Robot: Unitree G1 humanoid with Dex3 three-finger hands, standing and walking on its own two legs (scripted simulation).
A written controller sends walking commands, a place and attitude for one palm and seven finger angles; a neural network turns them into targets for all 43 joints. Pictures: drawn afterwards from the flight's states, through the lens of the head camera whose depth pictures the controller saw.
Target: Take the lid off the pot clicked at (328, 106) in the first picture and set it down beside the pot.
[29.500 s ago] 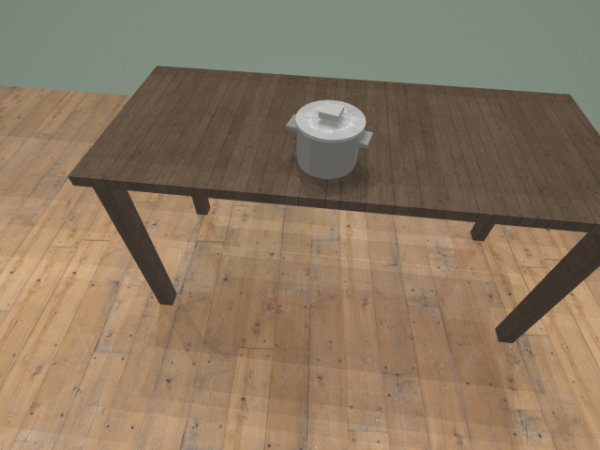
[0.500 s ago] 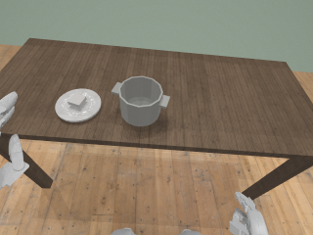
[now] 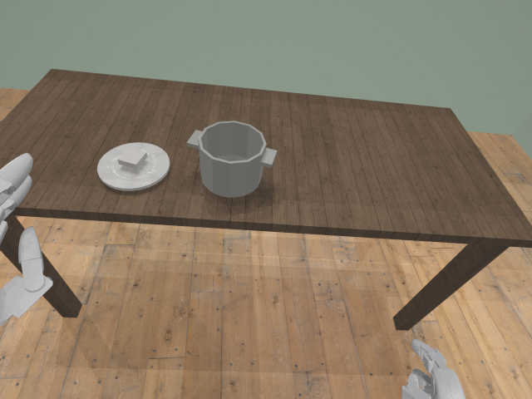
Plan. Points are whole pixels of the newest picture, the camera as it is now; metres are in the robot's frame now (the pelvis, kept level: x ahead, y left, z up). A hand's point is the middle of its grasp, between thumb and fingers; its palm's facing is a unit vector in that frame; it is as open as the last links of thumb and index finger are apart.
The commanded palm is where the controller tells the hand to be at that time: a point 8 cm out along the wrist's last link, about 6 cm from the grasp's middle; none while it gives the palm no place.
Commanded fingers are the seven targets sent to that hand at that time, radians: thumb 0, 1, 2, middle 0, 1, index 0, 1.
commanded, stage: stop stepping back and stand still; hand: left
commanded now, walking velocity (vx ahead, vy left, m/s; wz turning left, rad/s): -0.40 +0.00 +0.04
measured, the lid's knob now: (132, 158) +0.62 +0.32 -0.05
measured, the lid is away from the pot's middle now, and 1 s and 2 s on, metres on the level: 0.23 0.23 0.23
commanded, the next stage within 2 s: none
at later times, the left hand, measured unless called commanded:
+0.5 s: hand out of the picture +0.05 +0.26 +0.19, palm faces +0.42 -0.83 -0.37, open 7.4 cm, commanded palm -0.01 +0.29 +0.19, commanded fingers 0.00 0.90 0.90 -0.20 -0.30 -0.20 -0.30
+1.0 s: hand out of the picture +0.02 +0.31 +0.07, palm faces +0.37 -0.85 -0.38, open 7.4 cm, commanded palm none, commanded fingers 0.00 0.90 0.90 -0.20 -0.30 -0.20 -0.30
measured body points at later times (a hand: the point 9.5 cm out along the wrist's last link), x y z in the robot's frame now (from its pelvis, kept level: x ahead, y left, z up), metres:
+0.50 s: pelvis -0.14 +0.01 +0.00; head -0.18 +0.03 +0.44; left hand +0.02 +0.31 +0.20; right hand +0.00 -0.24 -0.07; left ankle -0.18 +0.10 -0.68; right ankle -0.13 -0.14 -0.72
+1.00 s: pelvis -0.20 +0.04 +0.00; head -0.24 +0.05 +0.44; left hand -0.01 +0.36 +0.09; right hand -0.07 -0.21 -0.10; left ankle -0.22 +0.14 -0.68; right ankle -0.18 -0.07 -0.72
